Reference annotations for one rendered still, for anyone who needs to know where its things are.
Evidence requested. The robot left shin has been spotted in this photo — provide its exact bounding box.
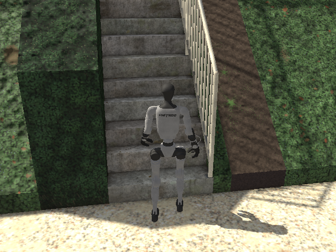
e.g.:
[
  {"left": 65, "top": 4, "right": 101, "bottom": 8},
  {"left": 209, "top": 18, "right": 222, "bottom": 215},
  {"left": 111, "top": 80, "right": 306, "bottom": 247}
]
[{"left": 151, "top": 178, "right": 159, "bottom": 214}]

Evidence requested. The robot left forearm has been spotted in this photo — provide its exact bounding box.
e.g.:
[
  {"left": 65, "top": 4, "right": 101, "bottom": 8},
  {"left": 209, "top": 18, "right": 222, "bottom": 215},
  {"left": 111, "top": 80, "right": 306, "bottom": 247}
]
[{"left": 141, "top": 127, "right": 149, "bottom": 141}]

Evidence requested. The left robot upper arm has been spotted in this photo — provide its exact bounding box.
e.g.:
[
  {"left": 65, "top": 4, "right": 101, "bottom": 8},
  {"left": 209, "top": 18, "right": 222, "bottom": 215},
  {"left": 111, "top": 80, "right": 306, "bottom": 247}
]
[{"left": 143, "top": 106, "right": 157, "bottom": 134}]

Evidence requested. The right robot hand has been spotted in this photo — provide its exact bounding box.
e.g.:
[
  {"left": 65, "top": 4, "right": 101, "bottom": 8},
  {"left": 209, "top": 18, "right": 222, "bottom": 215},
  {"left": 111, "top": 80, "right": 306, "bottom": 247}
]
[{"left": 187, "top": 146, "right": 200, "bottom": 158}]

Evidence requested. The left robot hand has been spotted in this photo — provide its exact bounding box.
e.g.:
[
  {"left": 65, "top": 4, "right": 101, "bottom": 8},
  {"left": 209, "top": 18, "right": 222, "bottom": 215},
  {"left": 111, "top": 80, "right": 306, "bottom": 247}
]
[{"left": 141, "top": 138, "right": 153, "bottom": 146}]

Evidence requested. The robot right forearm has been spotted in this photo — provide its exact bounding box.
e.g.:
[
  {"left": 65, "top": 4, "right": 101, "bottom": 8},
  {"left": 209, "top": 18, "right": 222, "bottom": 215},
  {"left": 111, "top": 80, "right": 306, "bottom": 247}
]
[{"left": 188, "top": 128, "right": 198, "bottom": 149}]

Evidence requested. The robot left thigh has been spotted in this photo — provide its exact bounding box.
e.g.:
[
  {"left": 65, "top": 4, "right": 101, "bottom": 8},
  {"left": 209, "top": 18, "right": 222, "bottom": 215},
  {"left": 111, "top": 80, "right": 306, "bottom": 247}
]
[{"left": 150, "top": 148, "right": 161, "bottom": 188}]

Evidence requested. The right robot upper arm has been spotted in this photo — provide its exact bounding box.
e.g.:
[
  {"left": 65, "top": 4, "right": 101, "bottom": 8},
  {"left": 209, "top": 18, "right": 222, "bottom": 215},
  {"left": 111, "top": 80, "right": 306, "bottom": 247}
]
[{"left": 179, "top": 106, "right": 193, "bottom": 136}]

